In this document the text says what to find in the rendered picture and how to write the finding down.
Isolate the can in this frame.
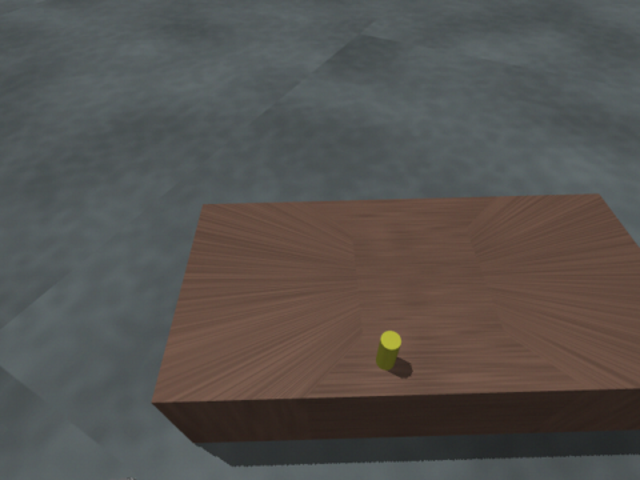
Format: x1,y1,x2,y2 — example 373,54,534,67
376,331,401,370

